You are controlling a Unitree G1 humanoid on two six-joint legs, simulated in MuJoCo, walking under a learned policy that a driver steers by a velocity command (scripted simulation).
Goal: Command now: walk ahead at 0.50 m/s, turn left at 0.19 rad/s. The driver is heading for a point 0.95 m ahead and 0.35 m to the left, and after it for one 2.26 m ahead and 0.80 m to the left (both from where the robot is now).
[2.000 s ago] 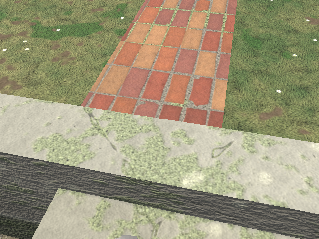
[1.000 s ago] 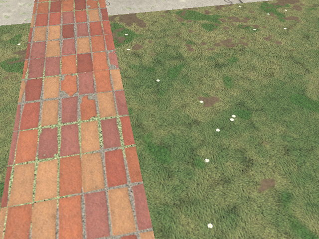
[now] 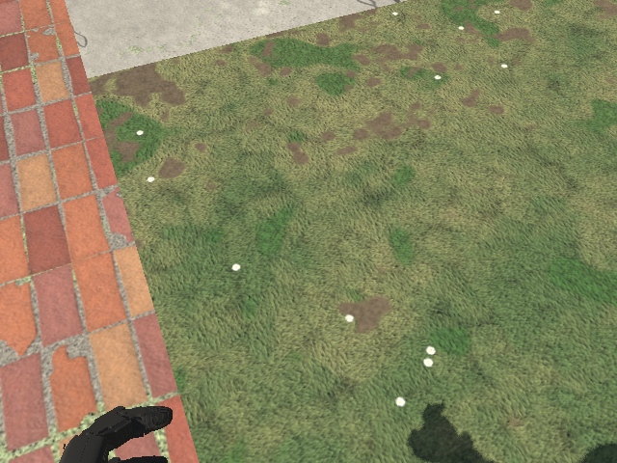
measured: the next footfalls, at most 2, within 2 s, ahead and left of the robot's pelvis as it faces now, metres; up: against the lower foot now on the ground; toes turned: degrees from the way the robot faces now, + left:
left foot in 0.48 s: +0.38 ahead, +0.19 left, +0.00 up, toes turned +17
right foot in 0.96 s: +0.71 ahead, +0.12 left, +0.00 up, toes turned +34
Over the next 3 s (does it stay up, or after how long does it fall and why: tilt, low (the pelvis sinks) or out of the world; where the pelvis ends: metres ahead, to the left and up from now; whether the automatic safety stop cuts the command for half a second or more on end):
stays up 0.85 0.39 0.01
